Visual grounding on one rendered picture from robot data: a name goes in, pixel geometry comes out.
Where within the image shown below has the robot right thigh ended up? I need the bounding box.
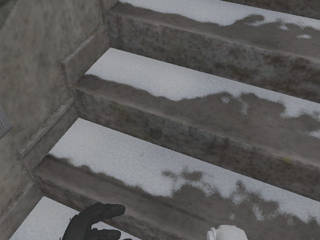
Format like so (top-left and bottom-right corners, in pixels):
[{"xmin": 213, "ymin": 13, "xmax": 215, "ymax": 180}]
[{"xmin": 206, "ymin": 225, "xmax": 248, "ymax": 240}]

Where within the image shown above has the left robot hand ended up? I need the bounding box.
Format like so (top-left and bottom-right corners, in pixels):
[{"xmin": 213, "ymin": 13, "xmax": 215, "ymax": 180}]
[{"xmin": 59, "ymin": 202, "xmax": 132, "ymax": 240}]

